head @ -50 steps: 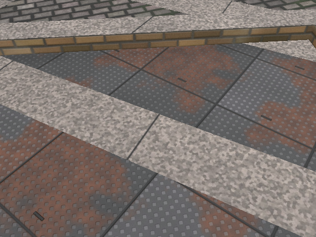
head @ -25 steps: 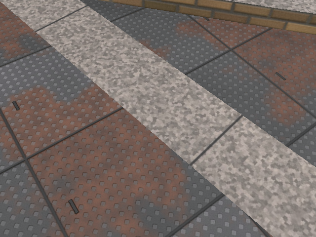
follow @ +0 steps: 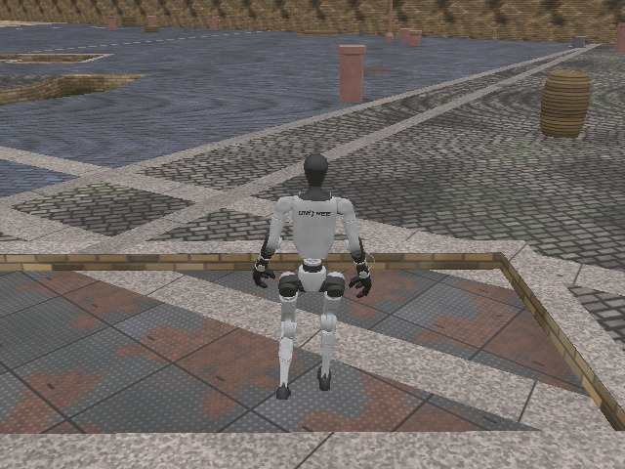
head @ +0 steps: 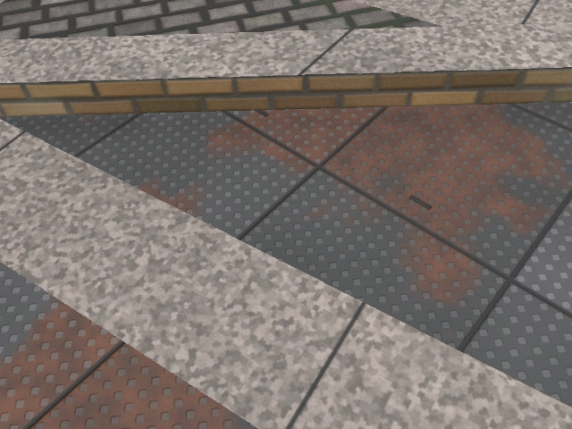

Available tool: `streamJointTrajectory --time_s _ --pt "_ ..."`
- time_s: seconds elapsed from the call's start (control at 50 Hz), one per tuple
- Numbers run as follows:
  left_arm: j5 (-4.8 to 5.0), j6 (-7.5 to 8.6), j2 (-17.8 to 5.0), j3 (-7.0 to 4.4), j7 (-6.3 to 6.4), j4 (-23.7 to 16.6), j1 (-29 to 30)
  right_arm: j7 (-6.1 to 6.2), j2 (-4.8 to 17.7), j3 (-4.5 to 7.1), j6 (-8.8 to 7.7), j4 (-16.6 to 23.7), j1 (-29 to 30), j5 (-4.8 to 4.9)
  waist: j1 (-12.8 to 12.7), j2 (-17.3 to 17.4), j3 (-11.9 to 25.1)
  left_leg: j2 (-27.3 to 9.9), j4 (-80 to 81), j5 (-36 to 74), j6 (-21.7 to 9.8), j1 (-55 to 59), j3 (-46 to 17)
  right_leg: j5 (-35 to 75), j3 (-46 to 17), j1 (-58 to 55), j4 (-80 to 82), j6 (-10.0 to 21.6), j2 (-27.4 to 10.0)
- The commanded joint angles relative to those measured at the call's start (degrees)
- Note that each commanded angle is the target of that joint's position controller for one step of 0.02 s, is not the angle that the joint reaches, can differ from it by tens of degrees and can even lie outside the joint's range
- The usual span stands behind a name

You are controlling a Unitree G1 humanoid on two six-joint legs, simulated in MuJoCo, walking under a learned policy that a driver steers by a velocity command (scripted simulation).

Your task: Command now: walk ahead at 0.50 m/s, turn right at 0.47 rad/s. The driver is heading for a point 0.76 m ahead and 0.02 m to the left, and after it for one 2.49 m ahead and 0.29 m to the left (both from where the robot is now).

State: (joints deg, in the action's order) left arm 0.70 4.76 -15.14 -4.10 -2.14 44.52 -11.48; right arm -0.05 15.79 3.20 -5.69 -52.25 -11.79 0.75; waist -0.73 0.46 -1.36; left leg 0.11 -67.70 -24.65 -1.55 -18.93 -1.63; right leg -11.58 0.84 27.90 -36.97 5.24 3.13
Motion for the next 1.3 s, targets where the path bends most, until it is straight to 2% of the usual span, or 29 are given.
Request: streamJointTrajectory --time_s 0.02,0.08,0.14,0.22,0.34,0.4,0.44,0.46,0.48,0.5,0.52,0.54,0.56,0.58,0.6,0.66,0.76,0.84,0.9,0.94,0.96,0.98,1.0,1.02,1.04,1.08,1.1,1.16,1.3 --pt "-0.63 0.53 -6.81 -1.61 0.35 -3.35 -5.04 0.41 6.22 1.31 -2.28 6.17 4.61 -0.93 -0.61 -0.04 6.41 -5.04 0.20 6.70 -1.84 -22.29 -4.31 2.58 -29.31 -23.58 21.43 10.41 -16.20" --pt "-0.08 0.79 -6.54 -1.39 0.93 -4.23 -3.83 0.76 5.31 1.69 -0.32 6.37 3.12 -1.61 1.75 -2.84 5.53 -5.33 8.17 10.27 -0.01 -16.05 -3.18 12.54 -21.93 -16.74 23.98 10.02 -12.58" --pt "0.44 0.81 -7.79 -1.81 2.11 -3.18 -7.69 0.92 3.77 1.36 0.02 8.12 7.90 -1.73 0.19 -2.78 3.81 -4.42 18.67 19.50 2.52 -19.35 -2.22 16.42 -17.94 -18.06 24.91 9.31 -11.66" --pt "0.43 0.34 -6.79 -1.49 2.91 -1.31 -10.83 0.17 2.23 0.77 -0.50 9.80 13.60 -1.31 -2.59 -5.27 2.15 -2.84 31.80 31.85 2.60 -16.51 -1.08 14.60 -14.10 -18.22 25.01 5.88 -9.36" --pt "0.36 -0.02 -6.88 -1.36 2.91 1.92 -15.27 -1.28 2.75 0.12 -1.96 13.65 21.40 -0.48 -5.78 -5.26 -1.53 -1.84 39.40 29.34 0.26 -20.73 -0.09 16.83 -17.56 -28.44 21.93 6.25 -13.47" --pt "0.20 -1.01 -7.74 -1.57 3.34 2.39 -14.94 -2.02 3.91 0.28 -2.79 14.02 19.43 -0.43 -4.21 -6.29 -0.50 -0.52 41.67 23.02 -1.84 -17.99 1.31 27.35 -18.37 -33.26 17.87 5.51 -14.94" --pt "0.09 -1.41 -8.21 -1.44 3.25 1.62 -12.18 -1.70 6.28 1.54 -2.99 11.77 9.91 -0.64 1.07 -7.57 5.57 2.39 42.97 22.94 -4.43 -2.17 4.06 46.22 -15.80 -31.14 9.11 3.80 -12.11" --pt "-0.34 -1.26 -7.60 -0.91 2.94 0.36 -9.47 -1.40 8.58 2.40 -2.93 9.64 -0.45 -1.07 6.25 -6.79 12.53 -2.36 40.84 26.30 -7.74 13.90 -0.52 44.65 -14.06 -23.71 -1.87 2.15 -9.81" --pt "-0.95 -0.55 -4.07 0.21 2.61 -0.47 -12.34 -0.88 12.95 3.59 -2.58 8.31 -10.80 -1.90 7.97 3.19 21.63 -14.76 39.54 26.72 -14.37 36.21 -17.84 23.35 -10.32 -5.74 -21.84 -1.13 -2.67" --pt "0.12 0.31 -1.26 1.28 2.24 0.99 -18.99 -1.44 11.83 3.33 -1.95 6.28 -13.06 -1.10 5.66 16.23 25.75 -23.69 45.38 18.71 -19.72 45.63 -37.72 -21.31 -10.91 9.03 -35.25 -2.96 2.95" --pt "1.09 0.79 -6.98 0.15 2.08 0.58 -13.98 -1.26 7.27 2.23 -1.55 6.72 -10.75 0.31 6.93 9.74 17.58 -21.35 48.15 9.83 -16.81 39.62 -35.60 -19.84 -12.67 14.86 -39.52 -2.43 -1.05" --pt "1.30 1.04 -8.30 -0.19 1.93 -1.05 -8.25 -1.06 5.82 1.63 -1.07 7.66 -5.61 0.38 5.81 4.97 9.07 -19.23 50.28 11.03 -14.46 29.84 -27.34 -13.94 -9.57 16.23 -37.86 -2.43 -4.14" --pt "0.46 1.18 -7.65 -0.19 2.09 -1.75 -5.13 -1.21 5.19 1.20 -0.83 8.36 -2.23 -0.31 4.20 0.89 4.77 -16.81 52.61 15.45 -13.25 21.46 -22.56 -9.67 -7.46 14.32 -34.43 -2.66 -6.38" --pt "-0.26 0.96 -7.03 -0.50 2.21 -1.93 -4.50 -1.46 4.20 0.74 -0.87 8.65 -0.67 -0.89 2.58 0.43 2.63 -14.71 54.40 20.03 -12.70 16.47 -19.19 -7.25 -6.74 12.39 -31.62 -2.94 -7.94" --pt "-0.28 0.59 -5.91 -0.47 2.19 -1.87 -5.99 -1.62 4.08 0.56 -0.97 8.50 -0.28 -1.34 0.97 2.19 2.84 -13.51 55.86 22.62 -12.65 13.58 -16.94 -5.89 -6.54 9.77 -29.90 -3.18 -9.04" --pt "-0.46 -0.25 -3.47 -0.04 2.50 -2.24 -5.96 -1.59 5.19 0.85 -1.38 7.25 -1.37 -0.70 -0.10 3.80 2.23 -11.93 58.68 29.60 -13.33 9.92 -10.99 -2.82 -4.73 9.50 -24.24 -4.78 -10.44" --pt "-0.65 0.26 -1.79 0.75 2.23 -5.30 4.33 -0.50 7.20 1.22 -0.45 5.31 -5.60 -0.04 2.66 2.86 0.83 -8.76 59.40 35.08 -10.52 9.87 -3.73 13.30 -2.28 9.09 -5.93 -5.59 -9.43" --pt "-0.08 0.92 -1.82 0.98 1.25 -8.07 12.56 -0.29 7.78 1.17 0.52 3.09 -11.50 0.71 5.45 2.83 -0.94 -9.85 57.24 30.76 -10.10 13.38 -6.22 16.89 -2.02 7.10 3.84 -5.68 -6.67" --pt "0.08 1.90 -3.49 0.57 0.24 -9.58 14.98 0.31 8.47 1.45 1.59 2.56 -12.60 0.80 4.73 3.56 -1.29 -12.42 53.27 29.80 -9.38 17.90 -10.10 12.44 -3.18 5.84 8.48 -4.76 -5.58" --pt "-0.34 2.50 -5.52 -0.25 0.26 -8.68 10.74 0.71 9.33 1.81 2.22 2.68 -11.29 0.58 1.58 4.95 0.51 -11.85 47.54 37.32 -7.72 18.47 -10.82 9.63 -2.39 -1.90 11.44 -3.33 -4.04" --pt "-1.09 2.78 -7.78 -1.33 0.68 -6.82 3.88 0.81 8.76 1.57 2.38 3.22 -10.44 0.33 -1.85 4.62 5.18 -8.45 39.45 43.97 -5.66 16.47 -8.86 13.68 -1.58 -12.78 12.95 -1.58 -3.81" --pt "-2.55 3.04 -11.80 -2.35 1.30 -5.63 -5.29 0.89 6.79 0.79 2.11 5.71 -8.51 -0.61 -5.62 1.42 14.14 -4.33 24.60 35.45 -2.81 6.34 -6.58 30.15 -7.97 -30.39 7.57 2.09 -12.17" --pt "-3.19 1.99 -15.61 -3.17 1.67 -5.46 -9.48 0.76 0.66 -1.02 1.34 6.22 -17.03 -0.66 -3.81 -13.42 24.51 3.59 2.39 -0.73 1.83 -15.08 -1.33 45.71 -26.19 -52.72 4.90 11.78 -29.16" --pt "-2.23 1.17 -11.39 -2.18 1.72 -6.17 -10.09 0.64 4.85 -0.26 1.04 6.03 -17.45 0.25 -4.86 -14.21 30.70 3.06 -6.53 -14.27 2.65 -19.07 -7.40 43.04 -33.86 -52.70 7.86 13.69 -30.97" --pt "-1.90 0.49 -8.39 -1.24 2.07 -6.77 -6.73 0.85 8.59 1.17 1.59 7.09 -12.83 1.39 -4.74 -9.95 22.47 0.34 -9.38 -11.73 3.26 -22.60 -6.89 42.38 -25.42 -45.72 9.10 11.49 -28.42" --pt "-1.16 -0.17 -5.01 -0.15 2.44 -6.16 -0.43 1.37 7.36 1.57 3.44 8.24 -8.41 0.59 -1.38 -5.25 11.00 -3.41 -5.36 -5.77 4.42 -21.88 -3.37 39.72 -14.54 -29.86 12.97 8.73 -23.15" --pt "-1.45 -0.09 -4.62 -0.06 2.34 -5.88 2.02 1.49 6.08 1.78 4.76 8.37 -9.45 0.44 0.95 -6.59 8.45 -4.97 -2.69 -3.82 4.54 -17.55 -3.10 35.58 -11.26 -22.46 15.94 7.86 -21.73" --pt "-2.27 0.20 -6.86 -1.02 2.17 -5.43 6.93 1.73 3.03 1.56 7.39 10.00 -9.86 0.33 3.67 -8.16 5.00 -4.86 3.56 1.47 5.31 -11.61 -0.47 31.36 -4.45 -11.73 22.12 8.75 -21.03" --pt "-0.65 -1.54 -10.03 -2.12 3.47 -3.35 7.28 -0.49 4.52 2.18 8.19 15.10 -0.69 -0.15 1.31 -6.89 6.11 -4.90 21.81 14.10 2.85 -6.07 2.16 19.93 3.82 -14.98 22.01 6.69 -21.54"
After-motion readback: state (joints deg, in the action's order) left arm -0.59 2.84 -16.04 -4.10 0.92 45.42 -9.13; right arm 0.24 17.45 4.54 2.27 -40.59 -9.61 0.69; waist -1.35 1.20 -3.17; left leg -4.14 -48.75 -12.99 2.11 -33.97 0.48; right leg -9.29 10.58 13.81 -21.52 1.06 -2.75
